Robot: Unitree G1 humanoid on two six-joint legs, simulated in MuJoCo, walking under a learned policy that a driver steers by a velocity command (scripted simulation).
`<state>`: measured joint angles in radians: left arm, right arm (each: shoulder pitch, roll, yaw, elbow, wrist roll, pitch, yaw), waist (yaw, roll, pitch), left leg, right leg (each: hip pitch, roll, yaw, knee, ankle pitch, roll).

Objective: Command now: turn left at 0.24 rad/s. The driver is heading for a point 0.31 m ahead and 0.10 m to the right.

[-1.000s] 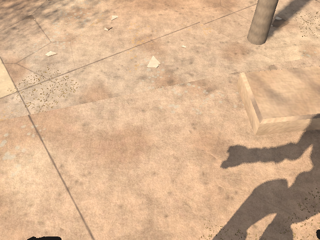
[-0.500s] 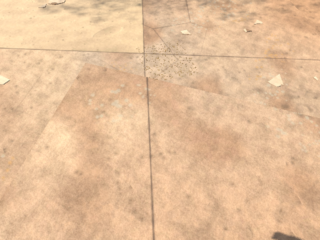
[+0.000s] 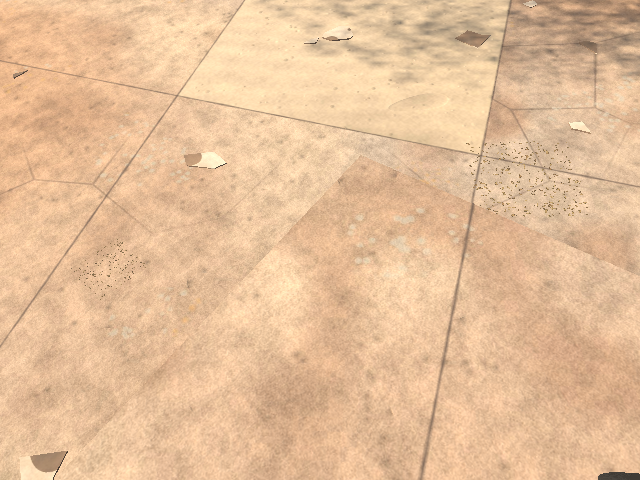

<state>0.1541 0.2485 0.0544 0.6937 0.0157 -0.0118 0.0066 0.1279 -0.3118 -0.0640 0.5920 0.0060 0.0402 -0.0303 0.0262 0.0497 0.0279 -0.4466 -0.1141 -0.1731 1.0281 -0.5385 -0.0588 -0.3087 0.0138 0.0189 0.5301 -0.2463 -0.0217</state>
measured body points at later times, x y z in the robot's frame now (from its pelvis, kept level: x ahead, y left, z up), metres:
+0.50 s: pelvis +0.00 +0.02 -0.01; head +0.02 +0.01 +0.44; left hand +0.14 +0.30 -0.11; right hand +0.12 -0.25 -0.11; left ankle -0.03 +0.15 -0.73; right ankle +0.00 -0.10 -0.71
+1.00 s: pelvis +0.02 -0.04 +0.01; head +0.04 -0.09 +0.46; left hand +0.29 +0.15 -0.05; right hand +0.06 -0.38 -0.09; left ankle +0.15 +0.10 -0.67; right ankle +0.00 -0.10 -0.73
